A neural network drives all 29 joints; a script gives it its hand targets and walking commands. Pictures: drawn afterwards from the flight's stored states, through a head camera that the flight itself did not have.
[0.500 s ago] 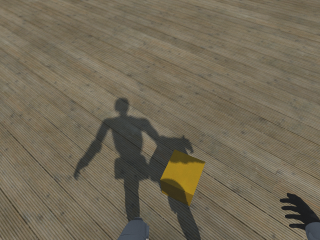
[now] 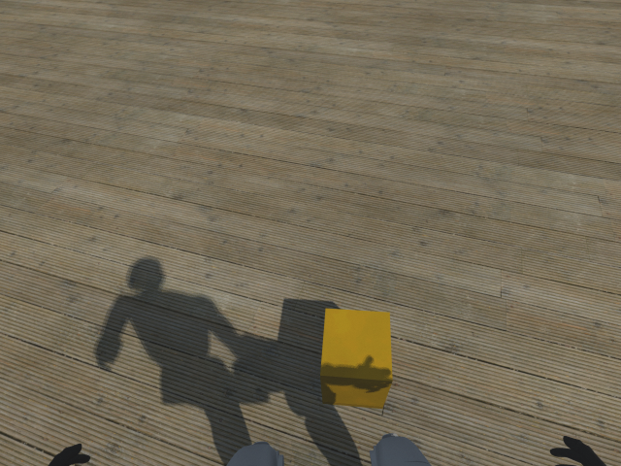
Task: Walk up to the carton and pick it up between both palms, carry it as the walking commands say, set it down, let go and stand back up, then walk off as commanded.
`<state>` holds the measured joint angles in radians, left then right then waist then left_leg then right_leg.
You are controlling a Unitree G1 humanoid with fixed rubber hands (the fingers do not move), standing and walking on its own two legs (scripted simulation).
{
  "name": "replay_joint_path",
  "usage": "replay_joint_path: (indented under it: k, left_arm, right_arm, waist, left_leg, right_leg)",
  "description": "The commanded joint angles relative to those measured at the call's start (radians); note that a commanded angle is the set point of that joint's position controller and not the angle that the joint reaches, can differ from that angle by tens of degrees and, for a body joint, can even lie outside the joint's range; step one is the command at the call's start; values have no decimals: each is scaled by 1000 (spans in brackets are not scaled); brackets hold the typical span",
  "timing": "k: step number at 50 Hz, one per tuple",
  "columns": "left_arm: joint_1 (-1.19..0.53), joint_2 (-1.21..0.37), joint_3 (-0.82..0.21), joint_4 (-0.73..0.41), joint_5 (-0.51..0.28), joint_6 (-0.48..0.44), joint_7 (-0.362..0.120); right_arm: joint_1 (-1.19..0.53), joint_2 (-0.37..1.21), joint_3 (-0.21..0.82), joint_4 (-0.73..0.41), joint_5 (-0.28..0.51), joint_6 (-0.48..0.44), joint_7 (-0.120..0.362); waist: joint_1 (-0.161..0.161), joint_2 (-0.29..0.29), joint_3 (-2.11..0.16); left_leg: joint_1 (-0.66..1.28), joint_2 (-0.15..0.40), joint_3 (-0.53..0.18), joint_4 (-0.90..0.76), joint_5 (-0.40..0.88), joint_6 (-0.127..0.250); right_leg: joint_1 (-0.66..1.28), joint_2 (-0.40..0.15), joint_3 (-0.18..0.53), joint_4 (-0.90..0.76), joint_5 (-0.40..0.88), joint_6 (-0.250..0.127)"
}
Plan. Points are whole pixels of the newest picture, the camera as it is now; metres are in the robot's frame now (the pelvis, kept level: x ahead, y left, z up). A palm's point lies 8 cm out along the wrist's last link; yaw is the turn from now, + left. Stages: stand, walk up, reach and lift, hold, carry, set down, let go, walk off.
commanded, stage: walk up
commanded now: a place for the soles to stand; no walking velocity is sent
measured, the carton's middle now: (354, 359) +0.47 -0.08 -0.60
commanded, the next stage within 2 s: none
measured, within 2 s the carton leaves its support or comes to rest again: neither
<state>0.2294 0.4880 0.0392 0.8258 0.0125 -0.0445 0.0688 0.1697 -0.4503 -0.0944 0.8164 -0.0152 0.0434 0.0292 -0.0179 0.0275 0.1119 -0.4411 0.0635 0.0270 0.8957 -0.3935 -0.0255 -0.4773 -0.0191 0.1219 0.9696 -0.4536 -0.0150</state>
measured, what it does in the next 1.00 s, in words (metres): steps on the spot: right foot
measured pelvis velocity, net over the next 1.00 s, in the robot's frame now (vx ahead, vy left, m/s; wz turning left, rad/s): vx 0.00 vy -0.05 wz -0.17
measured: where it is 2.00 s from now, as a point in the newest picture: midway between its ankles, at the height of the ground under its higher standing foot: outside the picture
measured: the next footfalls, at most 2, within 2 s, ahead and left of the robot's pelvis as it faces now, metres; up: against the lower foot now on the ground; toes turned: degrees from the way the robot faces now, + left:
right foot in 0.34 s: +0.01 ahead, -0.14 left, +0.00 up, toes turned -10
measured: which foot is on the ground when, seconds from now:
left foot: down 0.00-1.00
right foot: up 0.00-0.32, down 0.34-1.00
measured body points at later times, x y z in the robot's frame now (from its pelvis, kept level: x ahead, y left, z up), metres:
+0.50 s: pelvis -0.01 -0.02 +0.02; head +0.02 -0.02 +0.47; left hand +0.15 +0.29 -0.08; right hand -0.04 -0.38 -0.07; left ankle +0.05 +0.12 -0.68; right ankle -0.02 -0.13 -0.69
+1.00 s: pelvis +0.00 -0.05 +0.05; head +0.02 -0.06 +0.49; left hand +0.19 +0.24 -0.06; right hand +0.03 -0.39 -0.08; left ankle +0.06 +0.11 -0.69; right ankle -0.02 -0.13 -0.69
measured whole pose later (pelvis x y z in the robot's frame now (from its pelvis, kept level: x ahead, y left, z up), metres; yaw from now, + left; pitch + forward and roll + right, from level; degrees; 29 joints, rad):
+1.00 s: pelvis +0.00 -0.05 +0.05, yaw -10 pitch -2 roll +1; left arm 0.07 0.39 0.02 1.00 0.01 -0.02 -0.01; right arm 0.12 -0.43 -0.01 1.04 0.00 -0.03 0.00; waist -0.02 0.01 0.06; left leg -0.25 0.06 0.00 0.52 -0.24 -0.03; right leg -0.21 0.03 -0.02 0.58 -0.33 -0.05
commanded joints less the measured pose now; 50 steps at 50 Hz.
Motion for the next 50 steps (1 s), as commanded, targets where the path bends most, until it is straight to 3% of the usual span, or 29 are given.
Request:
replay_joint_path:
  k: [1,3,4,6,7,9,10,14,15,16,17,18,19,20,22,23,25,26,28,29,30,31,33,35,36,40,47,48,50]
  left_arm:
    - [30,216,77,-53,5,13,-17]
    - [29,211,86,-13,1,16,-37]
    - [33,207,94,-17,6,22,-51]
    - [14,192,97,-28,18,41,-63]
    - [-44,195,98,-42,20,50,-71]
    - [-36,178,95,-70,16,52,-75]
    - [-15,166,94,-50,11,54,-78]
    - [-14,161,107,-21,17,49,-99]
    - [31,164,115,1,19,47,-102]
    - [88,153,119,17,22,46,-99]
    - [153,170,124,50,20,43,-94]
    - [164,262,129,36,36,36,-92]
    - [32,292,122,-3,17,29,-80]
    - [-11,252,109,5,15,34,-81]
    - [-48,220,104,-19,19,22,-69]
    - [-69,196,96,-20,12,19,-61]
    - [-122,159,69,-26,-4,22,-69]
    - [-134,160,72,-37,-7,25,-68]
    - [-72,106,56,-19,-14,38,-71]
    - [-50,122,54,6,-14,37,-65]
    - [7,127,58,46,0,26,-62]
    - [9,129,58,62,4,17,-65]
    - [-92,180,66,60,4,6,-67]
    - [-157,175,62,51,10,7,-69]
    - [-142,162,52,52,0,10,-70]
    - [-180,135,41,91,3,8,-66]
    - [-194,117,30,115,-11,12,-67]
    - [-199,105,34,120,-5,16,-64]
    - [-225,121,27,125,-4,15,-68]
  right_arm:
    - [-86,-338,-57,-69,-6,-54,-23]
    - [-69,-320,-54,-49,2,-60,-33]
    - [-26,-301,-53,-44,-6,-65,-38]
    - [43,-318,-64,-4,-14,-82,-45]
    - [84,-319,-61,30,-16,-81,-56]
    - [128,-307,-50,40,-17,-92,-67]
    - [109,-308,-55,23,-19,-95,-62]
    - [98,-329,-52,9,-29,-87,-52]
    - [77,-306,-42,6,-21,-82,-52]
    - [57,-271,-28,2,-16,-85,-52]
    - [115,-213,-9,20,-11,-88,-49]
    - [111,-151,8,-16,8,-84,-52]
    - [-23,-178,8,-35,16,-75,-74]
    - [9,-218,-11,13,19,-78,-71]
    - [127,-206,4,61,20,-85,-58]
    - [150,-188,5,72,19,-84,-58]
    - [167,-183,20,70,16,-101,-66]
    - [177,-214,9,83,9,-100,-64]
    - [152,-275,16,80,-5,-116,-64]
    - [55,-284,10,56,-1,-114,-58]
    - [-25,-269,20,66,1,-105,-54]
    - [-24,-235,30,48,14,-101,-48]
    - [33,-171,40,83,23,-92,-47]
    - [52,-179,39,119,11,-97,-49]
    - [28,-185,22,124,7,-94,-44]
    - [14,-162,44,141,26,-90,-41]
    - [-42,-163,53,181,17,-89,-41]
    - [-41,-145,50,190,14,-89,-44]
    - [-65,-152,54,198,18,-84,-40]
  waist:
    - [8,90,-8]
    - [37,62,2]
    - [18,112,-49]
    - [-3,127,-39]
    - [-23,71,-37]
    - [-34,148,-48]
    - [-32,231,-122]
    - [-14,232,-147]
    - [15,136,-139]
    - [55,160,-139]
    - [77,27,-181]
    - [96,-319,-129]
    - [73,-204,-33]
    - [33,-124,-27]
    - [-3,-153,-72]
    - [-13,-96,-95]
    - [-55,-109,-104]
    - [-60,-53,-142]
    - [-4,67,-116]
    - [12,97,-85]
    - [48,133,-54]
    - [57,10,-79]
    - [4,-91,-50]
    - [-28,-105,-25]
    - [-21,-11,-71]
    - [-8,-172,-98]
    - [3,-84,-181]
    - [-8,-123,-175]
    - [-13,-77,-146]
  left_leg:
    - [-67,352,-590,-575,-338,282]
    - [-44,315,-480,-468,-127,260]
    - [14,290,-391,-461,-136,236]
    - [95,294,-424,-491,-217,218]
    - [142,288,-432,-476,-186,219]
    - [287,291,-345,-434,29,205]
    - [342,267,-290,-425,-18,190]
    - [177,292,-188,-438,17,212]
    - [110,251,-112,-402,-34,177]
    - [39,237,-34,-309,27,137]
    - [-25,187,29,-149,37,98]
    - [-273,64,106,85,-114,23]
    - [-238,58,-19,69,-247,40]
    - [-84,55,-14,68,-230,36]
    - [-10,40,7,-20,-155,53]
    - [-10,19,11,-64,-42,63]
    - [175,26,-18,-269,214,79]
    - [248,47,-73,-323,210,88]
    - [239,255,-418,-495,94,197]
    - [153,282,-407,-472,141,258]
    - [73,255,-324,-432,185,215]
    - [18,177,-236,-364,191,158]
    - [20,2,-22,-223,131,42]
    - [105,-10,-27,-296,87,63]
    - [153,-5,-22,-294,153,63]
    - [186,18,-31,-334,257,75]
    - [257,44,-34,-379,404,77]
    - [255,44,-38,-381,435,83]
    - [258,49,-36,-409,388,72]
  right_leg:
    - [-124,38,20,222,-91,13]
    - [-103,26,-7,190,-39,12]
    - [-82,22,-48,178,-51,6]
    - [-165,29,2,195,-55,-12]
    - [-194,36,49,185,-54,-8]
    - [-257,28,22,112,-81,-12]
    - [-200,34,-3,46,-129,-2]
    - [15,9,-137,-150,-107,-19]
    - [143,36,-152,-268,-27,-36]
    - [262,54,-172,-363,98,-36]
    - [397,33,-110,-464,71,-40]
    - [439,-194,332,-604,25,-149]
    - [262,-270,410,-585,122,-260]
    - [118,-246,357,-554,104,-254]
    - [179,-202,223,-480,260,-185]
    - [215,-212,224,-442,344,-176]
    - [97,-120,72,-343,440,-116]
    - [57,-79,25,-286,344,-79]
    - [-5,12,-80,-129,57,-13]
    - [58,-9,-91,-204,-2,-26]
    - [151,-26,-86,-309,30,-31]
    - [262,-47,-14,-399,142,-51]
    - [209,-174,207,-522,205,-120]
    - [160,-176,170,-545,206,-128]
    - [160,-195,162,-535,251,-108]
    - [219,-124,37,-532,342,-48]
    - [299,-124,-10,-521,495,-42]
    - [309,-112,-34,-528,490,-45]
    - [273,-106,-16,-552,367,-41]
